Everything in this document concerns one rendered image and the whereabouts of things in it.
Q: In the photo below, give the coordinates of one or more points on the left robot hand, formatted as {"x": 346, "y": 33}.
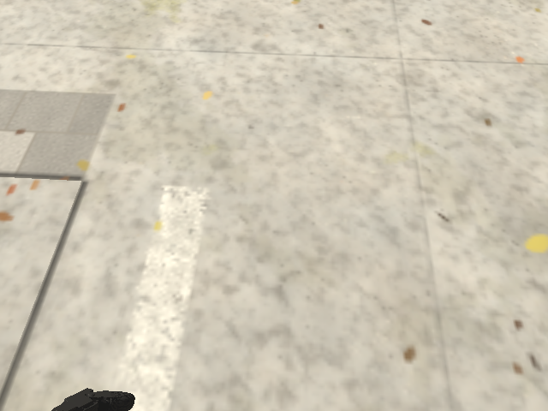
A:
{"x": 87, "y": 400}

